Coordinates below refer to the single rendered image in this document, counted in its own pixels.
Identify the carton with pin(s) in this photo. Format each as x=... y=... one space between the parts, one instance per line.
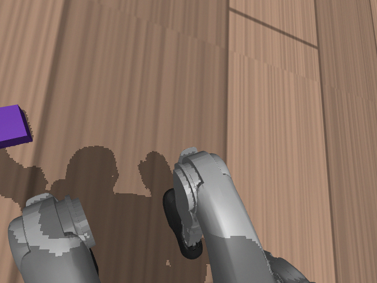
x=14 y=129

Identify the right robot foot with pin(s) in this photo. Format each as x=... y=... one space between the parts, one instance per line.
x=174 y=221

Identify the left robot foot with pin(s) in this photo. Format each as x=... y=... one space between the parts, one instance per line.
x=93 y=258

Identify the right robot hand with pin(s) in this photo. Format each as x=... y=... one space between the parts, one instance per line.
x=283 y=271

